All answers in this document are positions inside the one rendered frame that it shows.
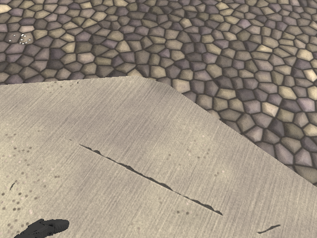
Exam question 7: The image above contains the left robot hand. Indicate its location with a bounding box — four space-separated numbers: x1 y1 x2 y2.
14 218 69 238

